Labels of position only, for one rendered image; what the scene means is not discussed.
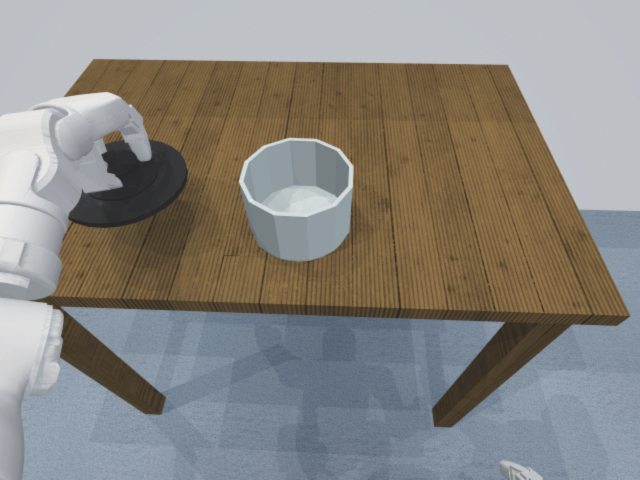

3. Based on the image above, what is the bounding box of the pot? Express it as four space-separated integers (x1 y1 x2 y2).
239 138 354 262

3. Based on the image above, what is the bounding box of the knob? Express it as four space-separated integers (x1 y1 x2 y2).
101 149 140 182

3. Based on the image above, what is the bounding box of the left robot forearm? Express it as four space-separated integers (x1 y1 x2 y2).
0 102 94 301

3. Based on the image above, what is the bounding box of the lid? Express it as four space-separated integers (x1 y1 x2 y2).
68 140 188 228

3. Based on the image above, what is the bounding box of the robot left upper arm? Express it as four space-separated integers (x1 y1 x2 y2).
0 298 64 480

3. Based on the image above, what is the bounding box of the table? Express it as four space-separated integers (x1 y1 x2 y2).
30 59 631 427

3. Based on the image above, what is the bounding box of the right robot hand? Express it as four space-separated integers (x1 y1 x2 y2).
499 460 543 480

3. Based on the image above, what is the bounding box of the left robot hand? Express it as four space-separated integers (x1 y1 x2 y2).
47 92 152 193

